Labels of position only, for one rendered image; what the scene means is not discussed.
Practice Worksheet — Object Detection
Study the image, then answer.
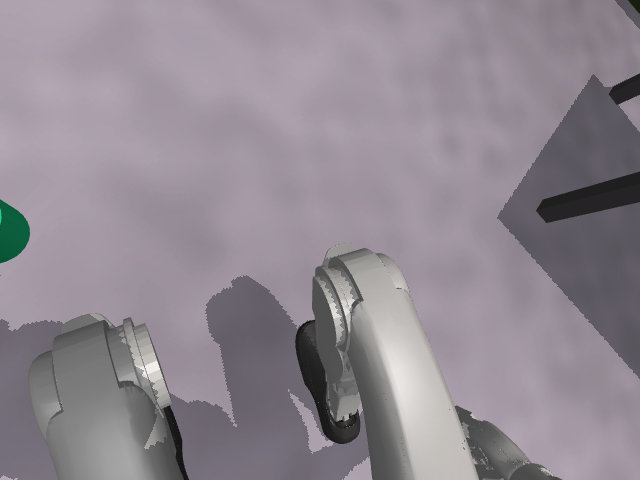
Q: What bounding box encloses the right robot hand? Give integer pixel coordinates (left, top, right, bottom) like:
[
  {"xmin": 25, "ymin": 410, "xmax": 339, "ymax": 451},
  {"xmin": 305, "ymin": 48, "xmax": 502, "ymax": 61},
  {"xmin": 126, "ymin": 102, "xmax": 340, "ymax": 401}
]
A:
[{"xmin": 455, "ymin": 406, "xmax": 532, "ymax": 480}]

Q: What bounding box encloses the right robot arm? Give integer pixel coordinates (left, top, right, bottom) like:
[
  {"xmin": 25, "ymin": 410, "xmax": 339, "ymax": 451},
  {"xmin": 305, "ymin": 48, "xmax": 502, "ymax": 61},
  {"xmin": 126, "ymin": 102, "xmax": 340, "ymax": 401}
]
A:
[{"xmin": 509, "ymin": 463, "xmax": 562, "ymax": 480}]

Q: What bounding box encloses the right robot foot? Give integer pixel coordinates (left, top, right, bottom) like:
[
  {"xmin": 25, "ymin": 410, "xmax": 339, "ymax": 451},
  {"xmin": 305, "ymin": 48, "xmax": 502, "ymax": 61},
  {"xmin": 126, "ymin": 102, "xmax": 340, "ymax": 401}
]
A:
[{"xmin": 295, "ymin": 320, "xmax": 360, "ymax": 444}]

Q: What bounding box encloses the mug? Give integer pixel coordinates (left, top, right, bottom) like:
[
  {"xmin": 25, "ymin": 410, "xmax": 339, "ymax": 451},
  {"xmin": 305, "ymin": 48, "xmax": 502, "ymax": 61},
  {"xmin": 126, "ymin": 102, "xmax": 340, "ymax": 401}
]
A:
[{"xmin": 0, "ymin": 199, "xmax": 30, "ymax": 263}]

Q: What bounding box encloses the left robot foot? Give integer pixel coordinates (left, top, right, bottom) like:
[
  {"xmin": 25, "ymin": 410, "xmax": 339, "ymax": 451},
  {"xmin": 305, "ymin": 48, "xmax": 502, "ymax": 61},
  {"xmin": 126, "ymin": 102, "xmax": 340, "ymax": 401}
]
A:
[{"xmin": 163, "ymin": 405, "xmax": 189, "ymax": 480}]

